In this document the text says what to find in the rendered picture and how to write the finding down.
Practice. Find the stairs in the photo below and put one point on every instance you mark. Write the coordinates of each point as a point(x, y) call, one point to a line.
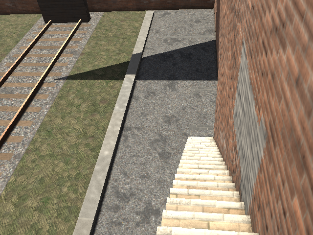
point(203, 199)

